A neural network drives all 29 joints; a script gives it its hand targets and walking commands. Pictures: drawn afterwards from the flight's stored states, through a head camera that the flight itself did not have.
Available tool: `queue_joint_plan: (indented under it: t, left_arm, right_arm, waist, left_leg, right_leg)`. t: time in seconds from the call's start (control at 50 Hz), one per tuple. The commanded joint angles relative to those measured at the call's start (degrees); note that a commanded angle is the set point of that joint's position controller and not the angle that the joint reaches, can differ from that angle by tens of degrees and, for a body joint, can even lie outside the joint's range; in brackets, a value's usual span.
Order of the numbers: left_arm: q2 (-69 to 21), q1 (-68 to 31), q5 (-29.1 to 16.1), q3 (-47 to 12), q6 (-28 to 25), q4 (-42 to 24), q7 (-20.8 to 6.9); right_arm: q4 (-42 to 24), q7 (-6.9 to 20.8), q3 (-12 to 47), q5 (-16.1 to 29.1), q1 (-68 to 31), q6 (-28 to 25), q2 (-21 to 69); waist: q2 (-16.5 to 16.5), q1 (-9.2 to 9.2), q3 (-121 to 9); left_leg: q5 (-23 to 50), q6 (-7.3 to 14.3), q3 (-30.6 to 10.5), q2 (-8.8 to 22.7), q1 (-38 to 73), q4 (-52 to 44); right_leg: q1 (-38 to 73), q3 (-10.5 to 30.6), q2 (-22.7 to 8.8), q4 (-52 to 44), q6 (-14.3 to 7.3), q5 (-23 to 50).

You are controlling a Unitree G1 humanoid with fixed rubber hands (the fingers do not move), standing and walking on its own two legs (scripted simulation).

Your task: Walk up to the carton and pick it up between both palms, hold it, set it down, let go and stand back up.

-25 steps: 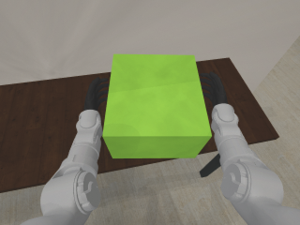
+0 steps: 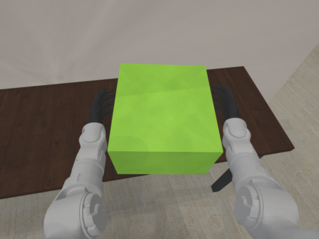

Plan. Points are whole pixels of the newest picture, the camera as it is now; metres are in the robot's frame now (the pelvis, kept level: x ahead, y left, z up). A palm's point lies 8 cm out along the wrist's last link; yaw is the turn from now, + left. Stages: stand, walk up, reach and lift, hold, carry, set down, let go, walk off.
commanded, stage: reach and lift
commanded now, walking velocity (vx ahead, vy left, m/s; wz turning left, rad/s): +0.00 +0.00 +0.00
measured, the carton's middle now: (162, 118) +0.45 +0.01 -0.01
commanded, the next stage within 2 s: none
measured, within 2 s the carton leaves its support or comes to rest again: leaves its support in 0.22 s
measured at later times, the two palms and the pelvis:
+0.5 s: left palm (88, 119) +0.37 +0.18 +0.09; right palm (238, 121) +0.38 -0.16 +0.09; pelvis -0.03 +0.00 +0.00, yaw +1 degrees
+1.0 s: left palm (79, 114) +0.36 +0.19 +0.12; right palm (237, 119) +0.37 -0.15 +0.11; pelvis -0.01 +0.01 +0.00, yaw +2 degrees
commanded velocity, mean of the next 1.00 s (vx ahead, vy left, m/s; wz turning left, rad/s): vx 0.00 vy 0.00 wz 0.00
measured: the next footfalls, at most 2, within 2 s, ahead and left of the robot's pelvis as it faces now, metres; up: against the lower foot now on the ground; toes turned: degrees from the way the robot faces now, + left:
none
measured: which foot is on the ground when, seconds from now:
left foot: down 0.00-1.00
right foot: down 0.00-1.00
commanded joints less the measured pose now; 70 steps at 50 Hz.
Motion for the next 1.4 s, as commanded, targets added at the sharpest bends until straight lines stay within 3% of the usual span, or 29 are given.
queue_joint_plan:
  t: [0.0,0.06,0.1,0.18,0.22,0.28,0.3,0.36,0.46,0.52,0.64,0.68,0.72,0.76,0.8,0.86,0.9,0.96,1.02,1.06,1.1,1.12,1.16,1.22,1.28,1.32,1.38]
  left_arm:
    - [-28.3,-24.2,0.2,-17.0,0.8,-3.6,-4.2]
    - [-29.7,-26.3,-1.5,-19.8,1.2,-5.4,-3.7]
    - [-29.6,-27.6,-2.5,-21.2,1.0,-6.2,-3.3]
    - [-31.6,-28.8,-4.1,-24.7,1.0,-8.7,-2.5]
    - [-32.4,-29.2,-5.1,-25.5,1.8,-8.5,-2.8]
    - [-30.7,-28.9,-5.2,-23.4,3.1,-6.1,-3.8]
    - [-30.4,-29.6,-6.4,-23.9,3.3,-7.4,-4.1]
    - [-30.1,-32.1,-6.1,-23.4,4.1,-7.5,-4.4]
    - [-27.3,-31.3,-3.8,-18.8,8.9,-6.2,-5.9]
    - [-26.4,-29.9,-2.0,-16.9,12.6,-7.8,-6.2]
    - [-27.1,-29.2,-3.5,-20.7,17.6,-14.8,-6.4]
    - [-29.4,-28.9,-5.1,-24.5,18.2,-18.9,-6.2]
    - [-30.6,-27.3,-4.7,-25.8,19.3,-20.3,-5.7]
    - [-31.4,-26.8,-6.1,-29.2,19.9,-24.6,-5.4]
    - [-31.6,-23.3,-6.7,-30.8,20.9,-26.3,-5.2]
    - [-32.2,-17.5,-7.3,-32.9,23.4,-30.7,-5.7]
    - [-31.1,-15.7,-6.9,-32.3,25.9,-32.3,-6.5]
    - [-29.2,-12.5,-6.1,-31.0,29.4,-34.2,-8.5]
    - [-29.3,-13.5,-7.7,-33.9,30.2,-41.8,-8.7]
    - [-30.3,-16.5,-8.9,-36.6,30.4,-44.1,-8.4]
    - [-31.8,-17.9,-10.3,-39.9,30.3,-48.0,-7.8]
    - [-31.8,-17.1,-10.2,-39.9,30.6,-48.1,-7.6]
    - [-30.5,-13.8,-9.7,-39.9,31.9,-50.3,-7.3]
    - [-27.7,-10.6,-6.8,-36.2,35.8,-47.7,-8.7]
    - [-26.0,-10.4,-5.0,-31.1,39.4,-44.7,-10.9]
    - [-25.7,-12.5,-4.6,-30.1,40.3,-45.4,-11.8]
    - [-26.7,-14.4,-5.9,-31.6,40.1,-48.4,-12.4]
  right_arm:
    - [-1.3,6.8,16.9,-0.5,-22.9,-3.7,30.5]
    - [-2.9,6.8,18.2,0.5,-25.1,-4.0,29.6]
    - [-2.7,6.8,18.4,0.8,-25.4,-3.8,29.9]
    - [-5.2,6.7,20.2,2.1,-27.1,-4.0,29.8]
    - [-4.9,6.6,20.1,2.4,-27.2,-3.0,29.9]
    - [-7.9,6.5,20.7,2.7,-29.7,-1.9,29.6]
    - [-9.6,6.4,21.7,3.3,-30.6,-1.9,29.7]
    - [-10.2,6.2,22.2,4.3,-32.4,-1.0,31.3]
    - [-8.9,6.7,20.2,5.5,-33.0,3.1,29.4]
    - [-9.4,7.0,19.2,5.9,-31.9,5.3,28.3]
    - [-13.3,7.0,18.6,7.4,-32.5,6.7,26.8]
    - [-16.5,6.3,20.2,8.4,-33.1,6.2,26.9]
    - [-15.3,6.2,20.5,9.6,-31.6,6.9,26.1]
    - [-17.8,6.0,22.9,11.4,-30.1,6.9,26.6]
    - [-22.7,5.6,26.8,13.6,-30.8,6.9,26.2]
    - [-26.7,4.4,31.2,16.5,-27.8,8.5,26.0]
    - [-27.4,3.6,32.5,17.9,-25.5,10.7,25.9]
    - [-31.2,2.4,35.0,19.3,-24.6,13.4,25.8]
    - [-38.5,1.4,39.2,21.7,-25.7,13.9,27.7]
    - [-40.6,1.1,40.1,22.8,-26.7,14.4,29.2]
    - [-43.6,1.2,41.5,23.4,-26.4,14.8,30.1]
    - [-45.6,1.1,42.6,24.2,-25.9,15.0,29.8]
    - [-46.9,0.6,44.2,25.1,-24.0,16.4,28.8]
    - [-43.5,0.1,42.3,24.8,-20.4,19.6,26.4]
    - [-39.0,0.6,38.6,23.1,-20.7,22.2,25.0]
    - [-39.0,1.4,36.8,22.1,-21.8,22.4,24.9]
    - [-41.9,1.2,37.5,22.9,-23.4,21.4,26.7]
  waist:
    - [2.1,1.05,-29.6]
    - [4.4,0.95,-33.8]
    - [4.0,0.09,-33.9]
    - [4.6,0.11,-36.3]
    - [4.6,-0.94,-36.0]
    - [-0.2,-0.12,-32.7]
    - [-0.6,-0.09,-33.5]
    - [-1.1,0.19,-31.9]
    - [-1.8,1.6,-21.1]
    - [-0.9,2.15,-18.8]
    - [0.9,0.17,-20.9]
    - [2.0,-1.08,-24.9]
    - [5.3,-1.36,-23.5]
    - [6.1,-1.84,-26.9]
    - [4.9,-1.15,-28.0]
    - [2.4,-2.05,-26.0]
    - [2.4,-2.77,-21.5]
    - [-1.3,-3.35,-17.0]
    - [-1.1,-3.24,-21.9]
    - [1.7,-4.14,-24.0]
    - [2.5,-4.46,-26.4]
    - [4.0,-4.35,-26.8]
    - [3.9,-3.65,-25.3]
    - [3.0,-3.91,-16.0]
    - [-0.3,-3.76,-8.2]
    - [-0.5,-4.09,-8.6]
    - [0.2,-4.9,-13.1]
  left_leg:
    - [25.7,-0.2,2.2,-2.5,15.9,4.8]
    - [26.6,-0.8,1.6,-2.4,17.3,5.3]
    - [26.3,-1.3,1.8,-2.3,19.2,5.5]
    - [29.3,-2.4,0.7,-1.8,22.0,6.9]
    - [26.8,-2.6,1.0,-2.2,22.0,6.6]
    - [18.5,-0.9,1.2,-2.8,17.5,4.0]
    - [19.0,-0.6,0.9,-2.9,16.9,3.7]
    - [13.2,0.3,1.5,-3.3,13.7,1.5]
    - [1.0,1.9,2.7,-3.8,12.9,-2.4]
    - [-0.1,2.1,3.3,-4.0,14.3,-3.2]
    - [4.2,1.5,3.3,-3.8,22.0,-2.0]
    - [9.6,0.5,2.3,-3.9,25.0,-0.5]
    - [12.3,-0.9,1.6,-3.6,27.7,0.5]
    - [18.4,-1.8,0.9,-3.6,30.6,2.5]
    - [22.9,-2.1,0.3,-3.9,30.3,3.7]
    - [28.8,-2.5,-1.2,-3.9,30.5,4.6]
    - [25.4,-2.1,-1.0,-4.2,29.3,3.9]
    - [20.0,-0.5,-1.3,-4.9,26.2,2.0]
    - [22.9,-0.9,-1.5,-5.4,26.1,3.4]
    - [20.9,-1.4,-1.8,-5.7,27.0,3.2]
    - [22.0,-1.8,-2.4,-5.3,28.3,3.5]
    - [21.9,-2.0,-2.5,-5.5,28.7,3.7]
    - [23.9,-2.3,-2.7,-5.5,30.0,4.4]
    - [13.9,-1.4,-2.1,-5.6,26.7,1.3]
    - [3.3,0.6,-1.1,-5.4,21.4,-2.5]
    - [2.0,1.0,-0.2,-5.2,21.3,-3.3]
    - [5.8,0.9,-0.5,-5.2,24.7,-1.8]
  right_leg:
    - [14.2,-1.8,1.4,3.0,1.6,29.1]
    - [13.0,-2.1,1.7,2.9,1.1,27.1]
    - [12.0,-2.5,2.3,1.9,0.9,24.6]
    - [10.8,-2.7,2.8,1.3,0.2,23.1]
    - [10.6,-2.7,2.8,0.7,0.3,21.6]
    - [14.9,-2.2,2.4,0.1,1.1,19.7]
    - [17.3,-2.2,2.2,0.9,1.3,22.2]
    - [19.3,-1.4,1.5,0.7,2.0,19.5]
    - [17.5,-1.2,0.9,-2.5,1.8,4.4]
    - [17.1,-1.4,1.0,-3.4,1.5,0.9]
    - [14.0,-2.9,1.9,-3.8,1.3,1.9]
    - [14.5,-3.1,2.3,-3.3,1.2,6.2]
    - [12.8,-3.7,2.9,-3.8,0.7,5.0]
    - [12.2,-3.8,3.4,-3.5,0.5,9.3]
    - [14.5,-3.7,3.8,-3.0,1.0,13.5]
    - [19.0,-3.1,4.4,-2.7,1.6,19.7]
    - [19.4,-2.9,4.3,-3.3,2.0,17.6]
    - [21.8,-2.4,3.6,-3.0,3.1,18.7]
    - [24.9,-2.2,3.9,-1.2,3.4,24.2]
    - [23.3,-2.2,3.5,-1.3,3.2,21.6]
    - [20.8,-1.9,3.5,-1.4,2.8,21.7]
    - [21.3,-1.8,3.3,-1.3,2.6,22.4]
    - [22.0,-1.8,3.5,-1.1,2.7,24.1]
    - [20.4,-1.6,2.8,-2.7,3.1,15.8]
    - [19.5,-2.1,1.7,-4.0,3.3,6.4]
    - [18.8,-2.8,1.9,-3.9,3.0,3.3]
    - [21.1,-2.4,2.2,-3.4,2.9,8.3]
